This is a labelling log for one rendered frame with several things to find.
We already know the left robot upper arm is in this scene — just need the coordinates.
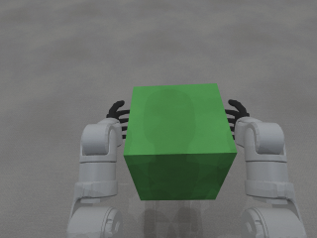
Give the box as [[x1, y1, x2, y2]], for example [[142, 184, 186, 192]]
[[66, 206, 124, 238]]

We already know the robot right forearm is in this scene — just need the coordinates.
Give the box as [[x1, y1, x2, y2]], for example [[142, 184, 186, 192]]
[[234, 116, 307, 238]]

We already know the carton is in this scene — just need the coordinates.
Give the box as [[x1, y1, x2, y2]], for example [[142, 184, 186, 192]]
[[123, 83, 238, 201]]

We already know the right robot upper arm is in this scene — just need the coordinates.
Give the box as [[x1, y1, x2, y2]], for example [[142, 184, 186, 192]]
[[241, 206, 306, 238]]

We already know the robot left forearm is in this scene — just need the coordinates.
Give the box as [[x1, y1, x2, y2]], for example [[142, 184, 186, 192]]
[[65, 117, 123, 238]]

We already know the robot left hand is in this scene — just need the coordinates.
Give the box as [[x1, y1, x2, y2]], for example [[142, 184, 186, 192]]
[[106, 100, 130, 139]]

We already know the robot right hand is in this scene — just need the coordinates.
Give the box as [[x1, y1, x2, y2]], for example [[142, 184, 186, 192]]
[[225, 99, 250, 140]]

